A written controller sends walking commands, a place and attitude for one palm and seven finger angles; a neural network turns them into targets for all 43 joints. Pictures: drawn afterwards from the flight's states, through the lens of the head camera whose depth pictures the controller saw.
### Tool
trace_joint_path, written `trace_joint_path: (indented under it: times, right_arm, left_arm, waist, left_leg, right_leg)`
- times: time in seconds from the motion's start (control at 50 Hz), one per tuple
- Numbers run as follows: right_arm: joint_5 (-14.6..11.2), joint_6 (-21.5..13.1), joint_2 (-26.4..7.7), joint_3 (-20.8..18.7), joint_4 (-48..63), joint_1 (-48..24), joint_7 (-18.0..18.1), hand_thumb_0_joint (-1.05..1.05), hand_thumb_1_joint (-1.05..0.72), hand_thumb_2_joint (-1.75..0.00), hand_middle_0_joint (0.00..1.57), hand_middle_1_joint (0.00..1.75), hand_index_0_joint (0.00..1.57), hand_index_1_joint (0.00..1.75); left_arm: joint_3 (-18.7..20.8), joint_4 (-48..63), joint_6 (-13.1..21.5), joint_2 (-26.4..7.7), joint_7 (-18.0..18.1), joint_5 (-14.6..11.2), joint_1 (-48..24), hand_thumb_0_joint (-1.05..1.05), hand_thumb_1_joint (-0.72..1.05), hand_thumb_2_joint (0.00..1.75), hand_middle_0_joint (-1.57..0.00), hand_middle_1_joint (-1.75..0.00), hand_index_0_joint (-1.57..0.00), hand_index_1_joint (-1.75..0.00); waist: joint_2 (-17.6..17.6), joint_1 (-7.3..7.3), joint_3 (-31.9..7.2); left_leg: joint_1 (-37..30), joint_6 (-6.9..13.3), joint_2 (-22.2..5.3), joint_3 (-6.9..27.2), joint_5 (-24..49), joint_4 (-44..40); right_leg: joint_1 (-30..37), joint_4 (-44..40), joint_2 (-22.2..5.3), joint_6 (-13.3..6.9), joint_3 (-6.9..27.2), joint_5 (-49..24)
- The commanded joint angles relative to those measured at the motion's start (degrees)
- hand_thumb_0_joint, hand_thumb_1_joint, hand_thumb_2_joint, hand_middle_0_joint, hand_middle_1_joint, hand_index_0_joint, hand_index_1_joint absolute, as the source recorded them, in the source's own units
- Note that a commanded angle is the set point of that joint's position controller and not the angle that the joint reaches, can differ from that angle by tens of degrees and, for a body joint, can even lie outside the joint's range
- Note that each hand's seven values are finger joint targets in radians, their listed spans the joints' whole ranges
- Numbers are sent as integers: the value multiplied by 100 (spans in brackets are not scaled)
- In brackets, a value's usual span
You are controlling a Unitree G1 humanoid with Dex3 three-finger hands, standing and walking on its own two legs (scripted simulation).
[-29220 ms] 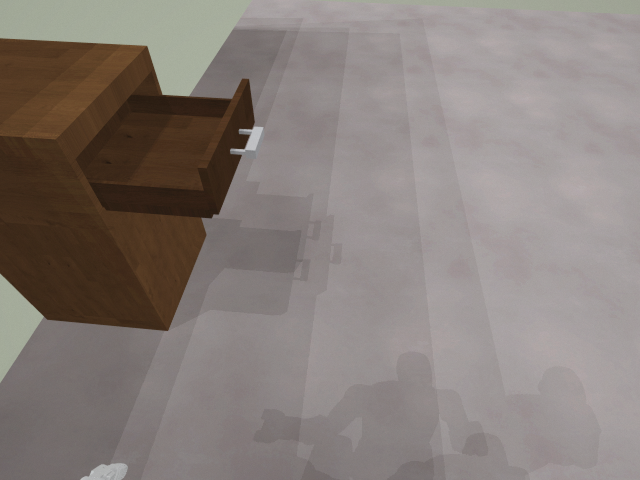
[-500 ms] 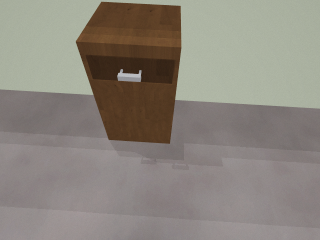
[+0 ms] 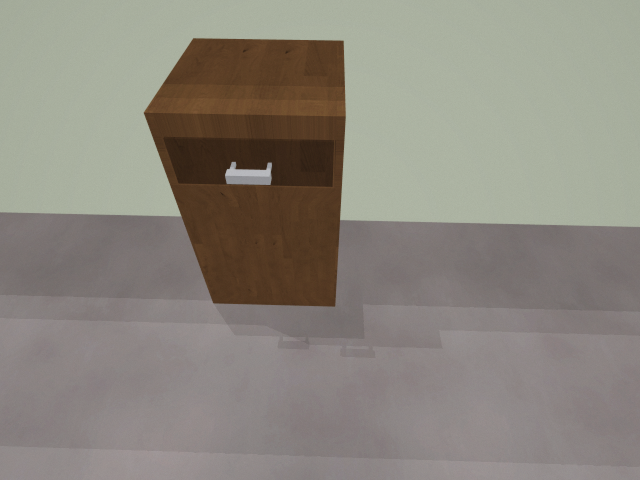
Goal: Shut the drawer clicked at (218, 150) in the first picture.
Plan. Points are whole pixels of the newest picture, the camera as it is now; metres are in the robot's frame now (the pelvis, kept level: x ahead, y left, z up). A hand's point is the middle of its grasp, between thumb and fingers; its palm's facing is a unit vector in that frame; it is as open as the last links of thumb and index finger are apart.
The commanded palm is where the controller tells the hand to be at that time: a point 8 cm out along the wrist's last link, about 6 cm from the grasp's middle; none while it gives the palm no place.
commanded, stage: let the arm hang, fingers relaxed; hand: left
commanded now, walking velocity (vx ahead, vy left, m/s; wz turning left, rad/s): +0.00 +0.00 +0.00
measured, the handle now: (250, 171) +0.82 +0.22 -0.12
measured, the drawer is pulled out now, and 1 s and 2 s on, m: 0.00 0.00 0.00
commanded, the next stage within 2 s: look to check the result in 0.12 s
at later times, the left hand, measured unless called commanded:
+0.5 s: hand out of the picture -0.03 +0.14 -0.17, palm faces +0.06 -0.98 -0.19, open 7.4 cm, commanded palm none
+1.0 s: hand out of the picture +0.00 +0.13 -0.17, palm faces +0.06 -0.98 -0.20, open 7.4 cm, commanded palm none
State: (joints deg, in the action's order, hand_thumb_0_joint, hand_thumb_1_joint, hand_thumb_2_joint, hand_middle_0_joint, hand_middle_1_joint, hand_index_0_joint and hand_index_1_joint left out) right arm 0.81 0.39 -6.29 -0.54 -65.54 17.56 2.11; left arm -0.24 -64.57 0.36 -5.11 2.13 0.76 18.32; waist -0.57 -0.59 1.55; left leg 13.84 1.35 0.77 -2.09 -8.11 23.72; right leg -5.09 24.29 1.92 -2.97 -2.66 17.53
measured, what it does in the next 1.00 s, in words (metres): stands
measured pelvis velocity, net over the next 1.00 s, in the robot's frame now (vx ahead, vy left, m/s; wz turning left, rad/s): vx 0.02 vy -0.03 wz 0.00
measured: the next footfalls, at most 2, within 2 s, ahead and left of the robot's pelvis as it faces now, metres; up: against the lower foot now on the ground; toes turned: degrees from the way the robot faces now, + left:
none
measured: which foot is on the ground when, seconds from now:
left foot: down 0.00-1.00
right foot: down 0.00-1.00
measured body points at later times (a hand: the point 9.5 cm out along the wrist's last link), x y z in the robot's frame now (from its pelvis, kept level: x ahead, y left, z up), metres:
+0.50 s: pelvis +0.01 -0.02 +0.00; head +0.02 -0.03 +0.45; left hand -0.03 +0.19 -0.16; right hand +0.00 -0.23 -0.17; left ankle +0.05 +0.11 -0.74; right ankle -0.05 -0.08 -0.74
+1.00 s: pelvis +0.02 -0.03 +0.00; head +0.03 -0.04 +0.45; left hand +0.00 +0.19 -0.16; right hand +0.01 -0.24 -0.17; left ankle +0.05 +0.11 -0.74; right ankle -0.05 -0.08 -0.74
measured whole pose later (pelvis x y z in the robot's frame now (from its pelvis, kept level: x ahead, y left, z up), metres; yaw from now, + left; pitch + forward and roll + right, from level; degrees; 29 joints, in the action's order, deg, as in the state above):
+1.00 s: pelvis +0.02 -0.03 +0.00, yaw +0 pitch -2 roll +1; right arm 0.5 0.5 -7.7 -0.8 -65.4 15.9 2.8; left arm 0.8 -64.4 0.4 -6.7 2.7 0.5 18.6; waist -0.9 -0.1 3.3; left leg 12.1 -1.1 -1.5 -1.2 -10.7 24.9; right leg -1.5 21.5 4.4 -5.0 -3.0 18.0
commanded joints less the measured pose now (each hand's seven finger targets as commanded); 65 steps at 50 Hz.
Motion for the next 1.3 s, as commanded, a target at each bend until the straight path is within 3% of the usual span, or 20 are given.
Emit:
trace_joint_path:
  times: [0.0,0.12,0.4,0.56,0.74,1.0,1.28]
  right_arm:
    - [14,-38,-412,-71,110,431,40,0,-90,-90,20,30,20,30]
    - [8,-44,-407,-78,109,454,52,0,-90,-90,20,30,20,30]
    - [-11,-40,-485,-90,98,387,73,0,-90,-90,20,30,20,30]
    - [-21,-11,-543,-97,105,298,72,0,-90,-90,20,30,20,30]
    - [-10,-27,-566,-87,109,265,96,0,-90,-90,20,30,20,30]
    - [-23,-28,-613,-102,129,245,108,0,-90,-90,20,30,20,30]
    - [-22,-60,-700,-107,122,183,107,0,-90,-90,20,30,20,30]
  left_arm:
    - [139,34,51,-589,58,-39,627,0,90,90,-20,-30,-20,-30]
    - [142,38,63,-580,68,-45,644,0,90,90,-20,-30,-20,-30]
    - [162,38,77,-643,97,-44,671,0,90,90,-20,-30,-20,-30]
    - [173,31,71,-708,111,-34,684,0,90,90,-20,-30,-20,-30]
    - [201,59,66,-736,103,-45,584,0,90,90,-20,-30,-20,-30]
    - [238,104,62,-833,117,-49,581,0,90,90,-20,-30,-20,-30]
    - [220,100,69,-863,89,-47,491,0,90,90,-20,-30,-20,-30]
  waist:
    - [-82,21,531]
    - [94,21,454]
    - [112,9,372]
    - [253,26,541]
    - [41,18,450]
    - [180,46,374]
    - [103,34,351]
  left_leg:
    - [-293,133,-566,596,245,-280]
    - [-400,134,-581,565,466,-197]
    - [-554,118,-617,480,665,-78]
    - [-480,85,-583,426,540,-10]
    - [-508,69,-599,399,652,0]
    - [-500,67,-584,313,746,101]
    - [-667,93,-656,414,873,-51]
  right_leg:
    - [-909,-744,-688,-87,613,-359]
    - [-822,-752,-699,-63,620,-676]
    - [-662,-759,-712,7,642,-1240]
    - [-689,-840,-732,134,655,-1418]
    - [-521,-808,-740,136,660,-1698]
    - [-317,-774,-767,273,608,-2279]
    - [-403,-797,-723,164,634,-1800]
